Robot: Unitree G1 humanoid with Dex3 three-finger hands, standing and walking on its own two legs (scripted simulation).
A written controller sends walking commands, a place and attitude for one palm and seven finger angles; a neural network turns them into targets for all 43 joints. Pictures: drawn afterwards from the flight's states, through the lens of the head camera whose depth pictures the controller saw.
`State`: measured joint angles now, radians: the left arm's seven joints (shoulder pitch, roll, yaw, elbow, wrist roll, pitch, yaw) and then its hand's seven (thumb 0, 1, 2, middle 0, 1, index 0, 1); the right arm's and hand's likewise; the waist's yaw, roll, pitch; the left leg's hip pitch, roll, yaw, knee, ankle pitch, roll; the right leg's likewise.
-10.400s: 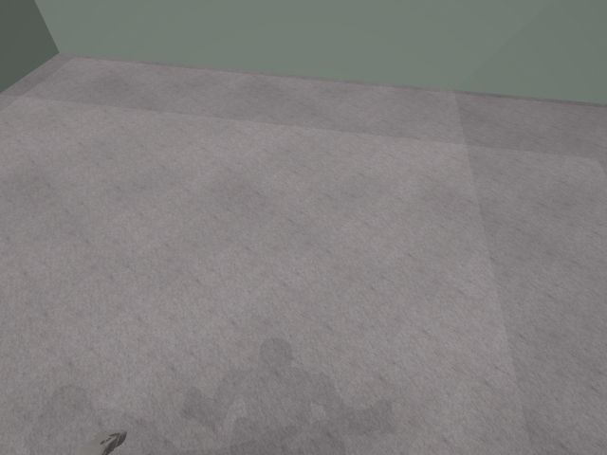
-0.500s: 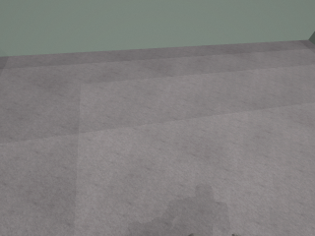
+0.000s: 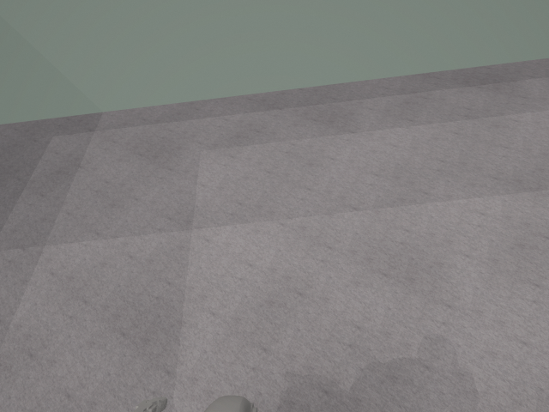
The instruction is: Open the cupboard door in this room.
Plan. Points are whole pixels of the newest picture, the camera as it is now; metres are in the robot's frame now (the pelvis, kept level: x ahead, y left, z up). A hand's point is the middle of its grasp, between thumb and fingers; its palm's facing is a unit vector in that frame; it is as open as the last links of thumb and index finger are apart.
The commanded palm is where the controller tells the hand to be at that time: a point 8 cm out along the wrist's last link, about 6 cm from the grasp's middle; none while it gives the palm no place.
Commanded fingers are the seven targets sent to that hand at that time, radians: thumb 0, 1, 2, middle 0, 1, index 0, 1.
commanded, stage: turn or walk to find it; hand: left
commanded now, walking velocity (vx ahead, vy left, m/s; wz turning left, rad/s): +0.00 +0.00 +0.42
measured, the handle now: out of the picture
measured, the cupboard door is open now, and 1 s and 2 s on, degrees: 0 0 0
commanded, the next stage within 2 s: none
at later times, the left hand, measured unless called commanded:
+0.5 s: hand out of the picture -0.03 +0.26 -0.18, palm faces +0.26 -0.93 -0.24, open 7.4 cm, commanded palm none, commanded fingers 0.00 0.90 0.90 -0.20 -0.30 -0.20 -0.30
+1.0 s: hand out of the picture -0.03 +0.19 -0.14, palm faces +0.41 -0.87 -0.29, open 7.4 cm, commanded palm none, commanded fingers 0.00 0.90 0.90 -0.20 -0.30 -0.20 -0.30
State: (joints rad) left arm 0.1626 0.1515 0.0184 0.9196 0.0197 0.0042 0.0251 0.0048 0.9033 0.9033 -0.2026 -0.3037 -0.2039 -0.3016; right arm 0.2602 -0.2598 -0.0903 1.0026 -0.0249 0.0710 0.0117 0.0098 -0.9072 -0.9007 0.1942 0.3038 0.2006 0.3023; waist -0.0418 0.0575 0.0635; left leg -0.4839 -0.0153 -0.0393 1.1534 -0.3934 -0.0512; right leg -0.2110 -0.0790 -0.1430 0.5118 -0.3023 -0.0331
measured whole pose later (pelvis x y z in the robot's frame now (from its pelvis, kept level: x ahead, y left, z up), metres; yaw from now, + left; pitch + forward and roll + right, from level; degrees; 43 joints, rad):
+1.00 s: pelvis -0.03 -0.02 +0.00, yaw +25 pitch -1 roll +3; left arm 0.20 0.15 0.02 0.93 0.02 0.01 0.02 0.01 0.90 0.90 -0.20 -0.30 -0.20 -0.30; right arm 0.26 -0.26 -0.10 1.00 -0.03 0.08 0.02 0.01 -0.91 -0.90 0.19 0.30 0.20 0.30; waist -0.03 0.06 0.05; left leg -0.50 -0.01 -0.04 1.18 -0.35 -0.05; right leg -0.22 -0.09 -0.15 0.50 -0.27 -0.03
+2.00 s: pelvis -0.09 -0.05 +0.00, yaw +49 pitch +0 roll +2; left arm 0.16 0.15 0.03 0.92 0.02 0.02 0.03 0.00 0.90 0.90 -0.20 -0.30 -0.20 -0.30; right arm 0.28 -0.24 -0.09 1.00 -0.03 0.08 0.01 0.01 -0.91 -0.90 0.20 0.30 0.20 0.30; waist -0.04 0.05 0.05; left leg -0.50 -0.06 -0.05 1.05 -0.40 -0.03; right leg -0.22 -0.06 -0.09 0.51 -0.28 -0.03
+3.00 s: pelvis -0.11 -0.09 +0.00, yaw +74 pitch -1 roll +3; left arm 0.16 0.15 0.03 0.92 0.02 0.01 0.02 0.00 0.90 0.90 -0.20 -0.30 -0.20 -0.30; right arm 0.27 -0.25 -0.09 1.00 -0.03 0.08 0.01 0.01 -0.91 -0.90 0.20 0.30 0.20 0.30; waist -0.04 0.06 0.06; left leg -0.49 -0.05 -0.05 1.08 -0.40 -0.03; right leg -0.23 -0.07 -0.11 0.53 -0.29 -0.03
